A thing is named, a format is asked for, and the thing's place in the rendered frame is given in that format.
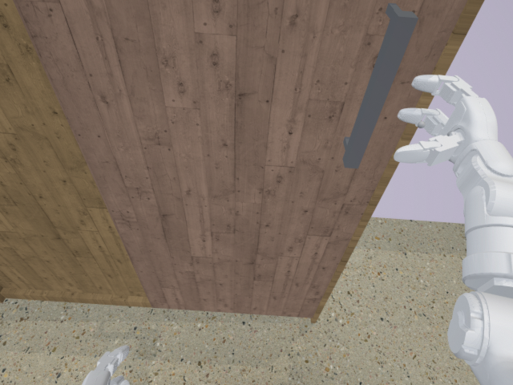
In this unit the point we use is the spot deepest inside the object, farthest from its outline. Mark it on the wardrobe door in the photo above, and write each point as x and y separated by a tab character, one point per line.
55	230
214	132

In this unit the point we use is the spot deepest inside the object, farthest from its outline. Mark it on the left robot hand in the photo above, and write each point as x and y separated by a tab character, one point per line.
106	367

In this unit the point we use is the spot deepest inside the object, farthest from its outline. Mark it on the handle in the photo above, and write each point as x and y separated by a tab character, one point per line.
395	42

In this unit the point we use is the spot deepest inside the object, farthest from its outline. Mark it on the right robot upper arm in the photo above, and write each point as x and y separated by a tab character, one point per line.
481	333

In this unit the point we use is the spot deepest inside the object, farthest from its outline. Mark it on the right robot hand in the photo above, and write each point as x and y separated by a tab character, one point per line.
472	120

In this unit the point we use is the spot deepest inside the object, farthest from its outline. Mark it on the robot right forearm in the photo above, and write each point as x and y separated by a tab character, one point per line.
484	172

